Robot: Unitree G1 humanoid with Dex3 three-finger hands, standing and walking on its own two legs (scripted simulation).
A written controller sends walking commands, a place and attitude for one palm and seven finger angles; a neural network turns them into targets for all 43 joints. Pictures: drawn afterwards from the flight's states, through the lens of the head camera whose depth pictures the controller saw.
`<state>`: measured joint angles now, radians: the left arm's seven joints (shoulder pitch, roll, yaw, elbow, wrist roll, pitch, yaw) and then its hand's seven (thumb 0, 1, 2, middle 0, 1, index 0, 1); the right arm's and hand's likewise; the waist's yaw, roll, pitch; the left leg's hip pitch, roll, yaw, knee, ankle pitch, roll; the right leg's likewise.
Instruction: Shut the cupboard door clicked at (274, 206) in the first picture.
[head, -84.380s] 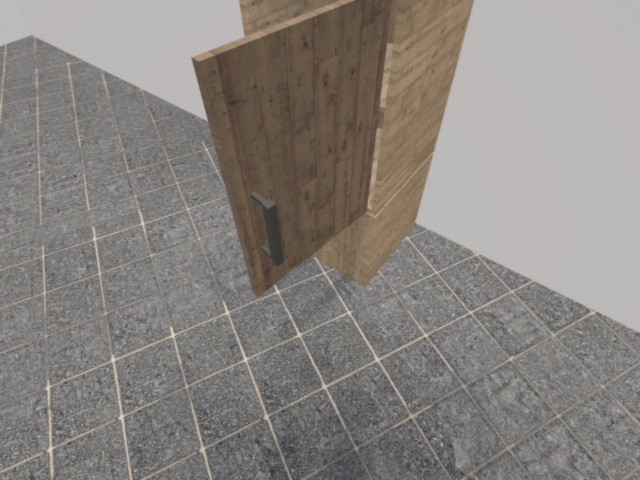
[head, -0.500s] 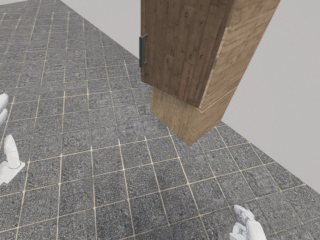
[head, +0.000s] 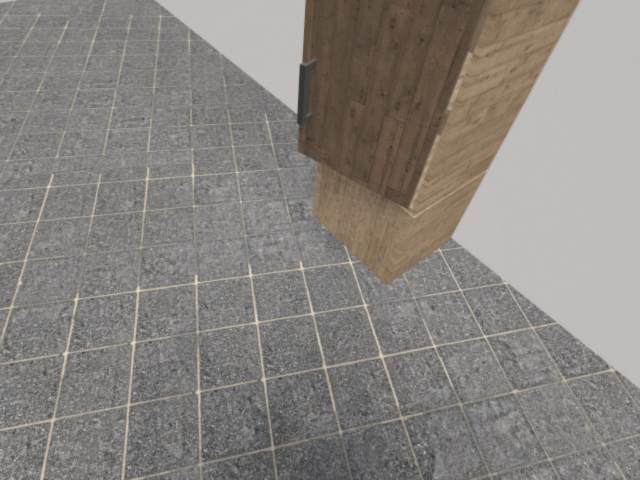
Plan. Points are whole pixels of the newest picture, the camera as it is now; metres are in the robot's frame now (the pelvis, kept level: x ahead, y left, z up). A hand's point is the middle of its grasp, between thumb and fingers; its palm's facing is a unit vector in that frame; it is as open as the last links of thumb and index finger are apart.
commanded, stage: let the arm hang, fingers relaxed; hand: left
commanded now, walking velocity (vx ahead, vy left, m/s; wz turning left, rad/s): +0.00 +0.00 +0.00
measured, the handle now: (307, 92) +1.08 +0.08 -0.11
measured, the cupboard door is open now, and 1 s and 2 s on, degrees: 15 15 15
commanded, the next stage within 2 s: look to check the result in 0.68 s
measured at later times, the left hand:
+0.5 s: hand out of the picture +0.01 +0.19 -0.17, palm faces -0.02 -0.98 -0.20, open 7.3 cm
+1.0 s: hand out of the picture +0.03 +0.20 -0.17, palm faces -0.03 -0.97 -0.23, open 7.3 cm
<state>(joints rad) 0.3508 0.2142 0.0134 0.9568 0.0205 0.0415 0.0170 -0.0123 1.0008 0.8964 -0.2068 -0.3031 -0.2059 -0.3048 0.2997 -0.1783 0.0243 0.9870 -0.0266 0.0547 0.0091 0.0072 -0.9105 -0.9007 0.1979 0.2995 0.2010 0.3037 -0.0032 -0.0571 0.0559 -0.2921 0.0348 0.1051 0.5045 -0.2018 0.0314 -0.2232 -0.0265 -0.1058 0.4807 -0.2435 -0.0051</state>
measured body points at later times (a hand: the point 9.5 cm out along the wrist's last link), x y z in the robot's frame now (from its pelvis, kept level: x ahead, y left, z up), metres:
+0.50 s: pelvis +0.00 +0.02 +0.00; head +0.00 +0.02 +0.45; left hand +0.01 +0.24 -0.15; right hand -0.01 -0.20 -0.16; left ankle +0.04 +0.10 -0.74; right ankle +0.01 -0.12 -0.74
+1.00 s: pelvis +0.03 +0.01 +0.01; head +0.04 +0.01 +0.46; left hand +0.03 +0.25 -0.15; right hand +0.02 -0.23 -0.15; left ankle +0.05 +0.10 -0.74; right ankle +0.01 -0.12 -0.74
